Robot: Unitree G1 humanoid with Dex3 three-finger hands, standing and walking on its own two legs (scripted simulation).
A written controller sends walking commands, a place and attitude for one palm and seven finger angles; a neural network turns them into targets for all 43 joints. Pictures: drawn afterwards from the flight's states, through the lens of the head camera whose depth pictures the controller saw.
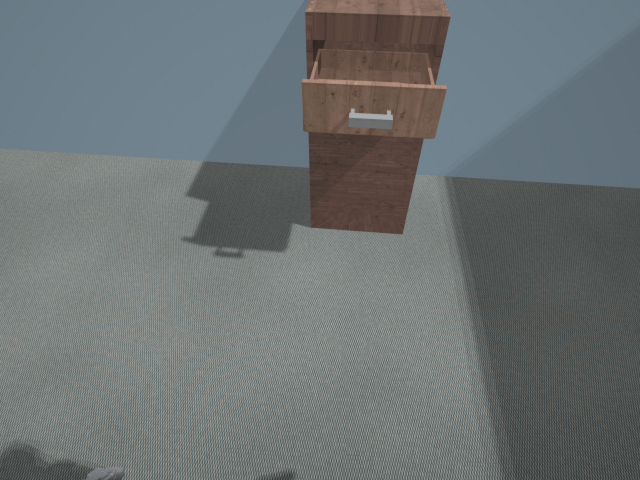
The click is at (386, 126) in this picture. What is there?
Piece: drawer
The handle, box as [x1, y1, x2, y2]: [348, 109, 392, 128]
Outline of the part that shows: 349,113 348,126 391,128 392,115 390,114 389,110 387,110 386,115 355,113 354,109 351,109 351,112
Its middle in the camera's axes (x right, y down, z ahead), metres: +0.13 -0.32 +1.00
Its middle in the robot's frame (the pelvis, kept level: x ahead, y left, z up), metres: +0.97 -0.07 -0.03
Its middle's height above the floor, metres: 0.74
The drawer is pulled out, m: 0.28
